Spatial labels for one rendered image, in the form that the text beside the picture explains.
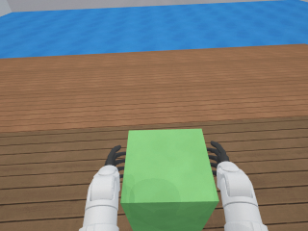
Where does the robot right forearm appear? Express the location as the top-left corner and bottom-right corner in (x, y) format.
(217, 161), (269, 231)

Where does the left robot hand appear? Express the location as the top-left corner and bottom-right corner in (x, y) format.
(104, 145), (126, 178)

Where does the carton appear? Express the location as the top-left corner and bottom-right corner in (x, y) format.
(120, 128), (219, 231)

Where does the right robot hand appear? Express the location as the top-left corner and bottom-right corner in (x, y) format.
(206, 141), (230, 176)

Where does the robot left forearm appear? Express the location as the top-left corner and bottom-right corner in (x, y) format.
(79, 165), (120, 231)

